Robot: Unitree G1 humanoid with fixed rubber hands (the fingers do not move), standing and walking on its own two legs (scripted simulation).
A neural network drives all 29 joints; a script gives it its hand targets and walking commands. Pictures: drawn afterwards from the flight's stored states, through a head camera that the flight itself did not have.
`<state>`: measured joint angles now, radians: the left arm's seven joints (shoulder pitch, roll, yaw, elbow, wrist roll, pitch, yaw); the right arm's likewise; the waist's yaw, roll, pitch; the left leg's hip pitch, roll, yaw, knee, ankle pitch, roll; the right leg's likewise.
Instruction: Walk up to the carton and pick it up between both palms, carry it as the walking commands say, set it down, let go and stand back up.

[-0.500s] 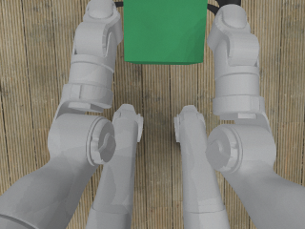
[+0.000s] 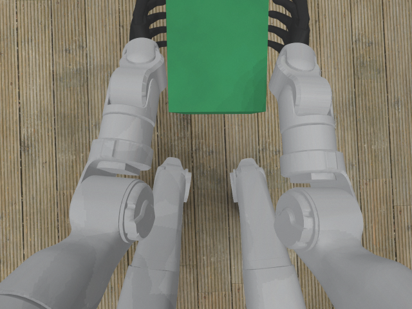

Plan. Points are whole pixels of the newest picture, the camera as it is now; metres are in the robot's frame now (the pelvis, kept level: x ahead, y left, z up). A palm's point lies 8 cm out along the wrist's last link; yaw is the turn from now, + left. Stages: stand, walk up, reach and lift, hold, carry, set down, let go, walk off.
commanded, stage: reach and lift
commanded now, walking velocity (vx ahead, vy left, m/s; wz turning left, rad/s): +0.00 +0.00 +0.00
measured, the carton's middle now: (217, 30) +0.56 -0.01 -0.11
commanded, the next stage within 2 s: none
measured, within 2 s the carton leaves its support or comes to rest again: neither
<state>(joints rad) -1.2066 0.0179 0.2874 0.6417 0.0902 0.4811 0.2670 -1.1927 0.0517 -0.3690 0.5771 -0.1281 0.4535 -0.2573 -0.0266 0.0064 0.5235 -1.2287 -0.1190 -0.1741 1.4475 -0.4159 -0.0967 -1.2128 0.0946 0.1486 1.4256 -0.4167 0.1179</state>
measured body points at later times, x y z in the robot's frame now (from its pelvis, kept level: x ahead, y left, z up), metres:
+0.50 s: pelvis +0.01 +0.00 +0.06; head +0.24 +0.00 +0.43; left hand +0.49 +0.11 +0.01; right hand +0.49 -0.13 +0.02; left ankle +0.15 +0.14 -0.57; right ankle +0.15 -0.16 -0.57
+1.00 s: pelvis +0.04 +0.00 +0.11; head +0.17 +0.00 +0.54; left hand +0.46 +0.11 +0.09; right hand +0.45 -0.12 +0.10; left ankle +0.15 +0.14 -0.57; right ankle +0.15 -0.16 -0.57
